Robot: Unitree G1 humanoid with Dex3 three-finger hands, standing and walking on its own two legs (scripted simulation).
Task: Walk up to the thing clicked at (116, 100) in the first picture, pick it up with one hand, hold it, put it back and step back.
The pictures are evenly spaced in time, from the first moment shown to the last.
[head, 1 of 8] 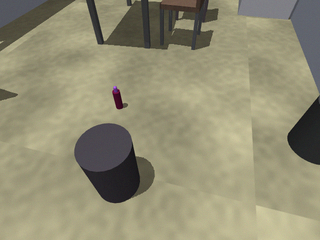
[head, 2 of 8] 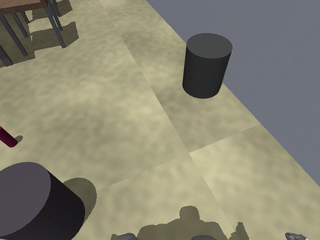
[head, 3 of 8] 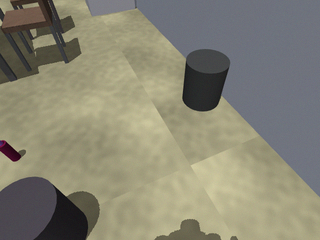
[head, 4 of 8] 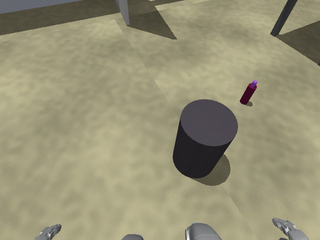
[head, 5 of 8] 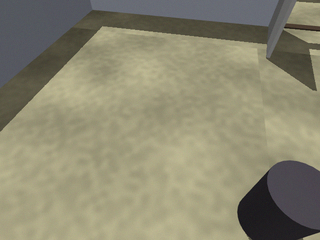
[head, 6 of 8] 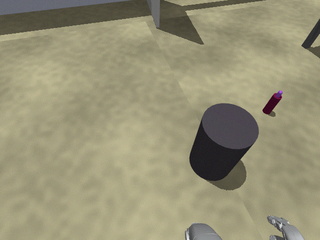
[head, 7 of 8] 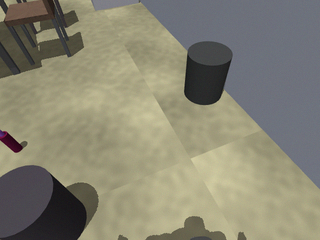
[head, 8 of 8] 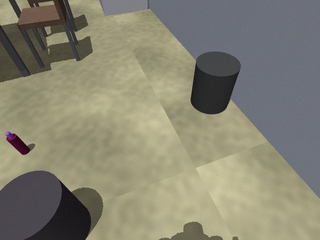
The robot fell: no
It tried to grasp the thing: no
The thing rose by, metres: 0.00
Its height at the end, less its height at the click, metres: +0.00
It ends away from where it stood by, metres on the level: 0.00
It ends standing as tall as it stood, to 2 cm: yes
